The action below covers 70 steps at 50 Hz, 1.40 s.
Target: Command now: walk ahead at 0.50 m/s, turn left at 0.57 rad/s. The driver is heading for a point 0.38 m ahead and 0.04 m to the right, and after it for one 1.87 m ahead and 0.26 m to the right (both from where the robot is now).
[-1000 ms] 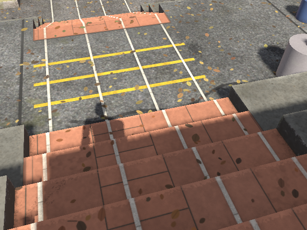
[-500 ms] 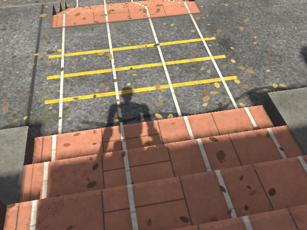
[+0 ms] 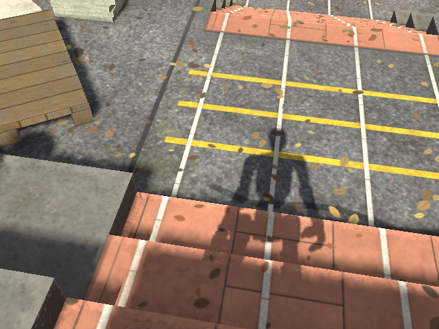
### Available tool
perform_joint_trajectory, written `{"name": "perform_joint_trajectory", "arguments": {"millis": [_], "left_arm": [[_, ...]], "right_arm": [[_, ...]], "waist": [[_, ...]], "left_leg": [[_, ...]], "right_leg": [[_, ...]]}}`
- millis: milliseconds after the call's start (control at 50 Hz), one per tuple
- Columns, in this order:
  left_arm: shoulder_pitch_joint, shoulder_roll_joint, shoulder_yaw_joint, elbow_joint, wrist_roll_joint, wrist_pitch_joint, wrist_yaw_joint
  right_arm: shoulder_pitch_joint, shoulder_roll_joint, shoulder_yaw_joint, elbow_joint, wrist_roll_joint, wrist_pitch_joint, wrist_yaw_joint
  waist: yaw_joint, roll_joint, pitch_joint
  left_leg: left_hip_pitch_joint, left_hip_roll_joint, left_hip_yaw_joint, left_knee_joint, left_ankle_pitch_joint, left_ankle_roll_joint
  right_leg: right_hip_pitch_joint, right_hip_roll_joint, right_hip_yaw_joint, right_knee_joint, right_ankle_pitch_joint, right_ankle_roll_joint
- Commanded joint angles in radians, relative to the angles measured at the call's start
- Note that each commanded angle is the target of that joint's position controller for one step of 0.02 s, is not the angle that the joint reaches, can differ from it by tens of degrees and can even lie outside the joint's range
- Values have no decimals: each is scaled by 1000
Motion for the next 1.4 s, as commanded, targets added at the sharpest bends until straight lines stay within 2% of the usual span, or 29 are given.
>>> {"name": "perform_joint_trajectory", "arguments": {"millis": [20, 60, 120, 180, 240, 280, 320, 340, 360, 380, 400, 420, 440, 460, 480, 520, 560, 600, 680, 740, 800, 820, 840, 860, 880, 940, 1000, 1260, 1400], "left_arm": [[-97, -2, -5, -153, 28, -31, 52], [-94, -21, -9, -143, 29, -14, 56], [31, -13, -26, -145, 47, -12, 21], [-307, 54, -36, -258, 32, -11, 14], [-380, 54, -45, -297, 12, 15, 10], [-338, 98, -25, -300, 18, 19, 10], [-178, 190, 27, -210, -21, 2, 21], [42, 249, 64, -166, -34, -13, 19], [216, 313, 85, -94, -35, -3, -27], [218, 312, 83, -111, 1, 12, -61], [129, 316, 85, -124, -6, 16, -71], [96, 129, 62, -94, -125, 44, 15], [48, 69, 25, -112, -140, 48, 54], [-52, 38, -15, -132, 18, 5, -18], [-91, 8, -12, -122, 11, -7, -45], [-117, 59, 6, -157, -19, -43, -11], [-106, 146, 25, -198, -23, -66, 26], [-37, 174, 34, -184, -25, -62, 38], [77, 174, 71, -212, -27, -30, 24], [118, 137, 80, -221, -25, -10, 50], [-20, 140, 78, -258, -28, 3, 45], [-21, 106, 64, -265, -41, -1, 42], [46, -42, 19, -317, -38, -13, 44], [-46, 57, 51, -317, -50, -12, 56], [-36, 102, 63, -282, -42, 7, 71], [21, 99, 72, -227, 24, 9, 62], [4, 70, 60, -228, 6, 2, 24], [-196, 65, 33, -314, 6, 57, -2], [-233, 85, 60, -333, -18, 58, -15]], "right_arm": [[92, 4, 35, -18, 4, -27, 7], [22, -31, 41, -77, 29, -37, 2], [18, -73, 43, -119, -36, -38, 2], [288, 8, 62, -38, -10, -52, -51], [316, -75, 54, -43, -41, -22, -24], [301, -69, 54, -68, -21, -18, -19], [262, -103, 49, -71, 11, 11, -34], [297, -73, 58, -55, -17, 12, 5], [602, 56, 59, 25, 1, 15, 30], [534, -44, 37, -37, 35, 26, 33], [333, -56, 33, -142, 32, 28, 18], [62, -78, 13, -161, 88, 62, -95], [-12, -53, 26, -210, 62, 84, -124], [217, 102, 92, -169, 11, 54, -74], [278, 147, 103, -122, 22, 47, -39], [243, 48, 82, -136, -31, 38, -16], [100, -43, 57, -181, -3, 26, -27], [-4, -31, 56, -220, 8, 44, -41], [-133, -48, 44, -274, -3, 77, -89], [-210, -42, 41, -314, 30, 71, -114], [-81, -74, 17, -298, 77, 45, -105], [26, -137, -12, -286, 85, 34, -113], [107, -208, -37, -305, 43, 20, -128], [136, -177, -45, -306, -46, 10, -119], [80, -165, -51, -319, -33, 6, -112], [-92, -115, -47, -393, 51, 8, -76], [-84, -128, -54, -418, 15, 8, -83], [88, -180, -89, -317, -3, -8, -120], [36, -208, -111, -303, -2, -13, -154]], "waist": [[15, -32, 45], [31, 63, 46], [77, 53, -1], [-129, -28, 10], [-127, 77, 52], [-85, 85, 72], [-15, 37, 54], [85, -15, -114], [4, -323, -464], [63, -195, -428], [72, -140, -296], [51, 72, -202], [44, 52, -116], [-121, -20, -61], [-159, -41, 40], [-96, -7, -32], [-46, 51, -130], [-39, -56, -109], [56, -59, -110], [93, -77, -122], [-34, -53, -156], [-80, 12, -222], [-67, 244, -366], [-119, 111, -196], [-81, -7, -157], [23, 129, -145], [2, 114, -133], [-92, 114, -82], [-91, 141, -66]], "left_leg": [[-14, 354, -413, -199, 159, 274], [-240, 265, -337, -268, 41, 275], [-540, 145, -249, -35, 135, 234], [-88, 145, -393, 185, -194, 206], [-327, 110, -430, 217, -371, 185], [-306, 99, -469, 302, -352, 154], [-208, 71, -433, 523, -221, 50], [-286, 35, -342, 762, 53, -54], [-502, -86, -112, 1264, -644, -162], [-739, -108, -127, 1582, -711, -176], [-962, -55, -114, 1599, -623, -177], [-952, 43, -16, 1499, -569, -111], [-842, 84, -35, 1365, -514, -102], [-608, 188, -191, 1202, -243, -112], [-478, 202, -140, 1118, -261, -135], [-471, 176, -76, 909, 9, -142], [-330, 169, -36, 521, 222, -186], [-207, 127, 2, 418, 173, -173], [-361, 81, -54, 224, -68, -147], [-374, 59, -80, 73, -127, -110], [117, 49, -30, -145, 127, 9], [392, 157, -91, -212, 326, 105], [714, 494, -471, -203, 801, 437], [616, 608, -528, -262, 857, 442], [500, 535, -395, -281, 834, 348], [241, 345, -106, -256, 796, 201], [84, 316, -22, -298, 557, 211], [290, 450, 13, -375, 288, 230], [363, 488, 73, -352, 121, 108]], "right_leg": [[-288, -95, 152, -390, 352, -86], [-105, -41, 65, -655, 436, -70], [161, 38, -27, -589, 745, -49], [-291, 5, 109, -1055, 1047, -2], [45, 43, -2, -1191, 1048, 7], [156, 52, -8, -1261, 1009, -13], [321, 22, -28, -1482, 1178, -76], [641, -65, -3, -1320, 1384, -202], [1115, -273, 175, -1039, 1816, -443], [1074, -322, 407, -1080, 1719, -491], [967, -353, 518, -1184, 1245, -461], [755, -387, 421, -1270, 1124, -403], [536, -317, 361, -1288, 1165, -352], [183, -250, 320, -1319, 1043, -334], [-50, -152, 251, -1379, 983, -302], [-77, -23, 177, -1349, 892, -299], [-75, -22, 151, -1314, 987, -295], [-111, -52, 235, -1322, 949, -305], [229, -167, 469, -1320, 911, -431], [365, -169, 566, -1318, 770, -403], [73, -78, 467, -1292, 793, -309], [-67, -5, 380, -1187, 584, -228], [-342, 205, 156, -910, 189, -78], [-541, 188, 139, -724, -18, -5], [-489, 142, 155, -638, 78, 32], [-335, 151, 69, -501, 351, 65], [-301, 157, 31, -355, 491, 67], [-290, 19, -67, -837, 491, 21], [-97, 46, -104, -1156, 467, -60]]}}
Keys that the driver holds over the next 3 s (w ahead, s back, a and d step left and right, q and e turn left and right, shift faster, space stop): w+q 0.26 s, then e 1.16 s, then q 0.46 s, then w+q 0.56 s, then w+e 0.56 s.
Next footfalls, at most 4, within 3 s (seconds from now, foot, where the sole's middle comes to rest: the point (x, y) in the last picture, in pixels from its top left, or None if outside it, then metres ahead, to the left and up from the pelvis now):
0.32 right None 0.37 -0.14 -0.92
0.82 left None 0.40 0.06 -0.92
1.46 right None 0.35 -0.21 -0.92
2.16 left None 0.46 0.05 -0.92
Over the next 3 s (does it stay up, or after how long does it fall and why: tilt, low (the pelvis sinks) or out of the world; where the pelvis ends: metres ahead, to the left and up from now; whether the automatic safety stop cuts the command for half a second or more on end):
stays up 0.87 0.03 -0.38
